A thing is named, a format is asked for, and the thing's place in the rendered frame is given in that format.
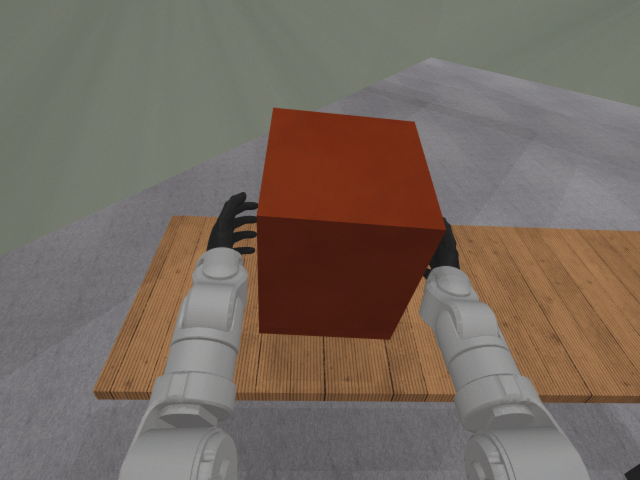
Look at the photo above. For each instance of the right robot upper arm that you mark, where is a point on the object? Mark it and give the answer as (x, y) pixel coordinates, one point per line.
(521, 453)

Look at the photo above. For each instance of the carton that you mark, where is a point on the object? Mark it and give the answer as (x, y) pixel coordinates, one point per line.
(347, 223)

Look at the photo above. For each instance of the right robot hand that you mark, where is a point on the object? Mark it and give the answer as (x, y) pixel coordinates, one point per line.
(446, 253)

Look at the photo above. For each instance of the right robot forearm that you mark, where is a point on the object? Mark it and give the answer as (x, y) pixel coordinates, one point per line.
(490, 391)

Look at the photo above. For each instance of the left robot forearm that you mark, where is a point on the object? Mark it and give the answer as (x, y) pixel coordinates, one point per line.
(197, 388)

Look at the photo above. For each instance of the left robot upper arm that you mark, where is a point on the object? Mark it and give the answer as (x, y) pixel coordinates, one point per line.
(197, 453)

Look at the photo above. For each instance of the left robot hand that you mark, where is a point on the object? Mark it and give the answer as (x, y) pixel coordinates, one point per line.
(222, 233)

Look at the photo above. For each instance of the table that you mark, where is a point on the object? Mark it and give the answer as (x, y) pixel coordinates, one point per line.
(567, 302)

